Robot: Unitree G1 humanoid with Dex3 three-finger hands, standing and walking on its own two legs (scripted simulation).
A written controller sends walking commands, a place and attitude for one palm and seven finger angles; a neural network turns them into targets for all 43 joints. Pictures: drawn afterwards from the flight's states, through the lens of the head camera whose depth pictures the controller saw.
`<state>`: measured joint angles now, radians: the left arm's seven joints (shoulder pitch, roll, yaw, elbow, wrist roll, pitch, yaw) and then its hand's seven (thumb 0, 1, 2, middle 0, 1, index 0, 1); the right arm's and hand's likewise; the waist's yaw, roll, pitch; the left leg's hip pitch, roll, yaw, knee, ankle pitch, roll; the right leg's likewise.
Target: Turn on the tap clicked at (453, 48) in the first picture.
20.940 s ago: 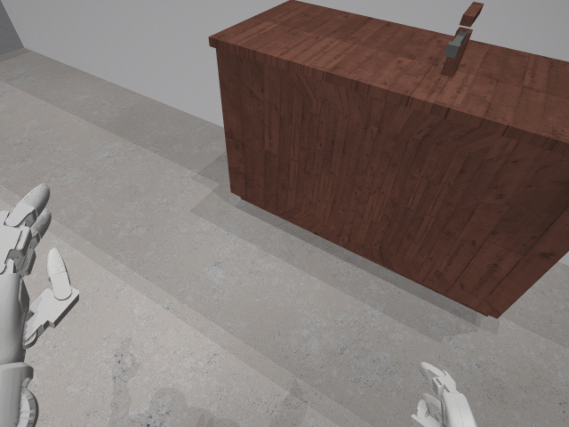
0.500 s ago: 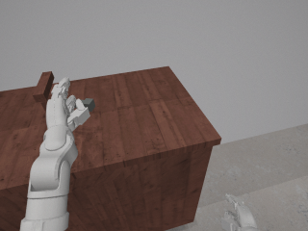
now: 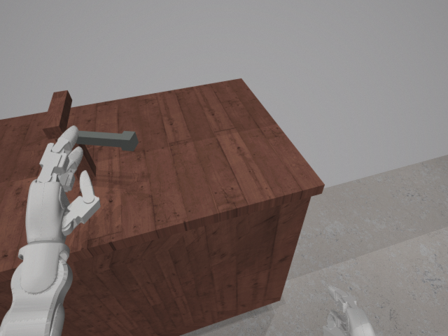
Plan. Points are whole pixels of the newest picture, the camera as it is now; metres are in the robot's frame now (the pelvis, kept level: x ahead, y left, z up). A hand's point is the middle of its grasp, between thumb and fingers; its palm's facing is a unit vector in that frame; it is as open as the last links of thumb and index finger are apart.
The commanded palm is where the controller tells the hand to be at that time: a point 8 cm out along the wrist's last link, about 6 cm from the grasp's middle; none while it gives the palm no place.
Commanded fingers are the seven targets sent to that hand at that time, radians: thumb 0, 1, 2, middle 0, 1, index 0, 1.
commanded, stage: draw the hand back beside the body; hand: left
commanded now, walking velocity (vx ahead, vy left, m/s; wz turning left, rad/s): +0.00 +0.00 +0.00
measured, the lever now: (128, 141) +0.43 +0.23 +0.15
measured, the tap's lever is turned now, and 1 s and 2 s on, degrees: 64 64 64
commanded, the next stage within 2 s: step back with the hand held close in 0.74 s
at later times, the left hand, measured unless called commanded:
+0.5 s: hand (58, 237) +0.20 +0.25 +0.15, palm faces +0.43 -0.84 -0.32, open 7.4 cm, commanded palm +0.16 +0.29 +0.17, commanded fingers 0.00 0.90 0.90 -0.20 -0.30 -0.20 -0.30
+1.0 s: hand (62, 229) +0.21 +0.24 +0.17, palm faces +0.42 -0.82 -0.39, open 7.4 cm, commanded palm +0.16 +0.28 +0.17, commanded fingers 0.00 0.90 0.90 -0.20 -0.30 -0.20 -0.30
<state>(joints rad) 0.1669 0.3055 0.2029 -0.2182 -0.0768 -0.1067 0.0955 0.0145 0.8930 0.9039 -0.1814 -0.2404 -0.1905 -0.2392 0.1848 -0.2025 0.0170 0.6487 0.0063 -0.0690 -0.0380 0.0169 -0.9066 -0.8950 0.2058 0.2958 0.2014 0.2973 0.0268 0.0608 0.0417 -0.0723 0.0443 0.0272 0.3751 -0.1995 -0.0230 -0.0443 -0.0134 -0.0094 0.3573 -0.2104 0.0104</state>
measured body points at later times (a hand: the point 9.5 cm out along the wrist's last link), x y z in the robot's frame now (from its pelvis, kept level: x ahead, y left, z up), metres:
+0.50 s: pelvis +0.01 +0.01 +0.00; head -0.01 -0.01 +0.45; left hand +0.17 +0.30 +0.17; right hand +0.21 -0.20 -0.08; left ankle +0.01 +0.13 -0.75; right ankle +0.00 -0.13 -0.75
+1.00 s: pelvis +0.00 +0.00 +0.00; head +0.00 -0.03 +0.44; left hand +0.18 +0.29 +0.19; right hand +0.20 -0.22 -0.09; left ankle +0.01 +0.13 -0.75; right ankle +0.00 -0.13 -0.75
